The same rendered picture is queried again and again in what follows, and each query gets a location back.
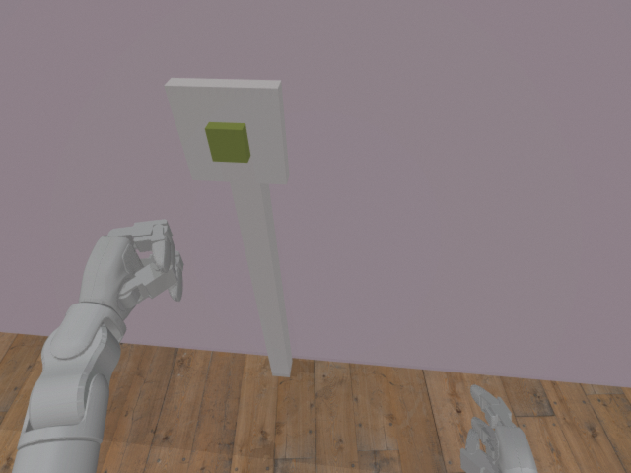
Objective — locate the left robot hand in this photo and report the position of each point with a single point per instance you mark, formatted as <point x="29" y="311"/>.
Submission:
<point x="115" y="275"/>

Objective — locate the left robot forearm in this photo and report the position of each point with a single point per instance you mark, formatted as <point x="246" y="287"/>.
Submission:
<point x="65" y="421"/>

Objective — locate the right robot hand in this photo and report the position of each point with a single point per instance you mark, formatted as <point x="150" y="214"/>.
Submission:
<point x="507" y="448"/>

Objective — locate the panel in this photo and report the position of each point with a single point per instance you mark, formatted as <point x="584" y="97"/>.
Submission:
<point x="259" y="104"/>

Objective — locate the button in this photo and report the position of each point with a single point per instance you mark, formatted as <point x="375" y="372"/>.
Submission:
<point x="228" y="142"/>

